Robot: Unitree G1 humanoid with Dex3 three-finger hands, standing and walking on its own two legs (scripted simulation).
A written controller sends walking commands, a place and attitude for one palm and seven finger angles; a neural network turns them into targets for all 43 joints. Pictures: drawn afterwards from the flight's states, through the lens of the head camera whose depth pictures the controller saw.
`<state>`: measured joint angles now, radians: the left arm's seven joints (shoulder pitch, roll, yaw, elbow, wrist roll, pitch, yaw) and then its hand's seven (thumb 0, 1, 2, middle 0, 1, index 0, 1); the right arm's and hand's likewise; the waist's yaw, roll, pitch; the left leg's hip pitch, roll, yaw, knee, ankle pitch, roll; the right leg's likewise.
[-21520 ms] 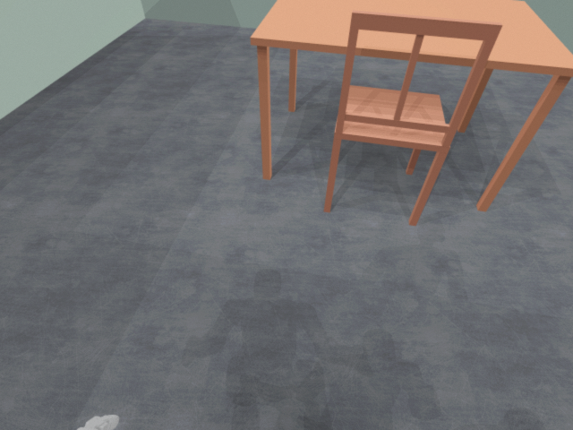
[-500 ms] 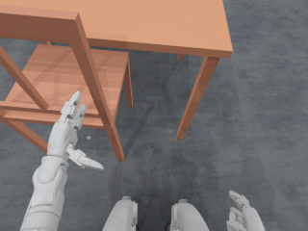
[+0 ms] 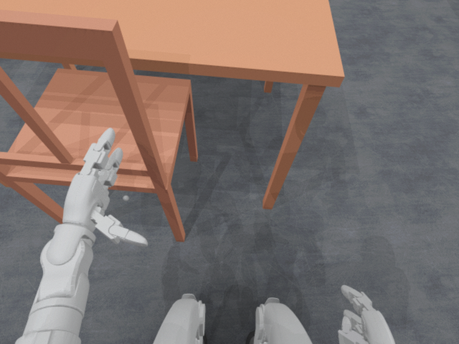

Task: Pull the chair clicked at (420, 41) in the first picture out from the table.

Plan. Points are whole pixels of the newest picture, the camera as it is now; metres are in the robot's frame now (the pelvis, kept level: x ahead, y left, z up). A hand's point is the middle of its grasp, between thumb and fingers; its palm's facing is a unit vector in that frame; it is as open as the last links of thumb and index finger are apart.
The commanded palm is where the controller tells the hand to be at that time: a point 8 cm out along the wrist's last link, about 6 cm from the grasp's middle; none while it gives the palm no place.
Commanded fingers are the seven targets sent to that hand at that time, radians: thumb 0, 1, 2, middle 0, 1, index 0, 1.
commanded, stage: aim the fingers beside a spindle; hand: left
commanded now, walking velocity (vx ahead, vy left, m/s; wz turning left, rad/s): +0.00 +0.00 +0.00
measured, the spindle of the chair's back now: (30, 116) +0.50 +0.40 +0.04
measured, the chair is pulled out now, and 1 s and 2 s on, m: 0.00 0.00 0.00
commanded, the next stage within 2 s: push the fingers through the gap in 1.48 s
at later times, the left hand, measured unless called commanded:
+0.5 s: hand (133, 206) +0.34 +0.18 +0.02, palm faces -0.11 -0.99 -0.01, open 16.9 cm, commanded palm +0.33 +0.23 +0.03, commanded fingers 0.00 -0.50 0.30 -0.06 -0.08 -0.06 -0.08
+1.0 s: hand (125, 200) +0.35 +0.19 +0.02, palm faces -0.05 -1.00 -0.02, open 16.9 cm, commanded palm +0.33 +0.24 +0.03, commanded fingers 0.00 -0.50 0.30 -0.06 -0.08 -0.06 -0.08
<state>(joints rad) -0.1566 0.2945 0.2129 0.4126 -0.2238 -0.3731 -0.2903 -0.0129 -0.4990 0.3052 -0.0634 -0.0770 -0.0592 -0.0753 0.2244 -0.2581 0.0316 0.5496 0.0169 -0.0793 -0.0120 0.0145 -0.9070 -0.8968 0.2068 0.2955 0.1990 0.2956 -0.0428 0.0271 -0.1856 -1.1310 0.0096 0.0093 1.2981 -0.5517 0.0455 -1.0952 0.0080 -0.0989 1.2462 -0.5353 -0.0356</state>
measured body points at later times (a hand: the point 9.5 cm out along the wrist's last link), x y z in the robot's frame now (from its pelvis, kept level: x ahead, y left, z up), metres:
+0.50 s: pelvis +0.00 +0.01 +0.00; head +0.11 +0.02 +0.44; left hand +0.34 +0.23 +0.03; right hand +0.16 -0.24 -0.10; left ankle +0.03 +0.09 -0.62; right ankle +0.03 -0.11 -0.62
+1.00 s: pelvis +0.01 +0.01 +0.00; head +0.11 +0.03 +0.44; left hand +0.34 +0.25 +0.02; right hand +0.16 -0.24 -0.10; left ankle +0.03 +0.09 -0.62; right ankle +0.03 -0.11 -0.62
